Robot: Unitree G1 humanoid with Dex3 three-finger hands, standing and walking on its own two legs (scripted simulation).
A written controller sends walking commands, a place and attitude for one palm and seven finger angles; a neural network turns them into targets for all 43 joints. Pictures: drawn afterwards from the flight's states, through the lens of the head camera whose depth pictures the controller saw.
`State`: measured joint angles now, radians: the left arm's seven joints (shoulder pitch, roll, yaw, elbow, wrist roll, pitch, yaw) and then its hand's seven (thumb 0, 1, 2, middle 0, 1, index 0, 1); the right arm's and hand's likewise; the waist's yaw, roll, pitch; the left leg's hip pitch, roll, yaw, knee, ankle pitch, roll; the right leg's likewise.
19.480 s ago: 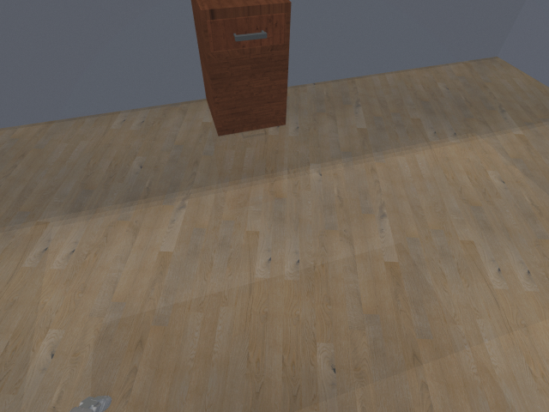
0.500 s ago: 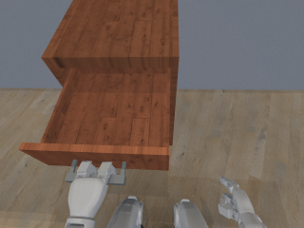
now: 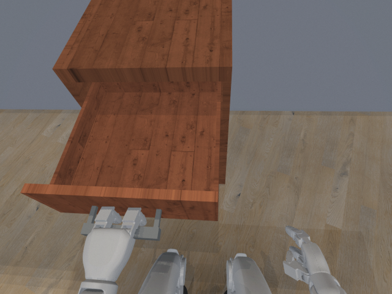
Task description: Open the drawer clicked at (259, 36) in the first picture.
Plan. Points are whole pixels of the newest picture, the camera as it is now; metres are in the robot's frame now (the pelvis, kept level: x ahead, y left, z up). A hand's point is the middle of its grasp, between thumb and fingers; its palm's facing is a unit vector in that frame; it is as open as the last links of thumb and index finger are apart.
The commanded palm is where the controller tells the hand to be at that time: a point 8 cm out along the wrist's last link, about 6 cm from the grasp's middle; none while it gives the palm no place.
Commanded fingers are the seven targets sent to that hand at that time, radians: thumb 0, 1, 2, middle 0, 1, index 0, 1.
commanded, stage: open the thumb to release the handle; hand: left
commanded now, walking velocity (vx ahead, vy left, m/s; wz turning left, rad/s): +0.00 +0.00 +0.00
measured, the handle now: (123, 221) +0.27 +0.18 -0.04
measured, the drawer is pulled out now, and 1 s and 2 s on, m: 0.30 0.30 0.30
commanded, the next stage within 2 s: lift the hand off the handle in 0.40 s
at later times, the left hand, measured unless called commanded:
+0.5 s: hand (118, 249) +0.21 +0.18 -0.06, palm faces -0.06 -0.12 -0.99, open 13.2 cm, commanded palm +0.19 +0.18 -0.01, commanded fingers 0.00 -0.50 0.30 -0.30 -1.20 -0.30 -1.20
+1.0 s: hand (118, 247) +0.22 +0.18 -0.05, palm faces -0.09 -0.12 -0.99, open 13.7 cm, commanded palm +0.20 +0.18 +0.01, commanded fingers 0.00 -0.50 0.30 -0.30 -1.20 -0.30 -1.20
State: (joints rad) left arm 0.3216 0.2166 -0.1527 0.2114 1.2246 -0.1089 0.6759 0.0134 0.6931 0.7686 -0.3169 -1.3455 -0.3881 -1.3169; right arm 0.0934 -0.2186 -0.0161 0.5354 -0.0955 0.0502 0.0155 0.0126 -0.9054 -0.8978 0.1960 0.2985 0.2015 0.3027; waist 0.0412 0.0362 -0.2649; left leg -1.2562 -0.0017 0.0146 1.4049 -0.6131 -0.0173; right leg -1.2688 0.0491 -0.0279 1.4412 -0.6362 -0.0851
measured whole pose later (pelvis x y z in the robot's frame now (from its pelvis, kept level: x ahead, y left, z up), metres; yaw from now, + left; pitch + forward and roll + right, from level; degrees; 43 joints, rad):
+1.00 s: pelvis -0.01 +0.02 +0.02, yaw +0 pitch +24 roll +0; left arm 0.26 0.22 -0.23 0.25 1.17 0.00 0.64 0.00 -0.49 0.30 -0.32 -1.20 -0.35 -1.21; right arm 0.12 -0.22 -0.02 0.54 -0.08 0.07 0.00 0.01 -0.91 -0.90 0.20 0.30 0.20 0.30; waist 0.02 0.06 -0.25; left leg -1.20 -0.01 0.00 1.36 -0.58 0.01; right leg -1.19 0.04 -0.04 1.36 -0.59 -0.06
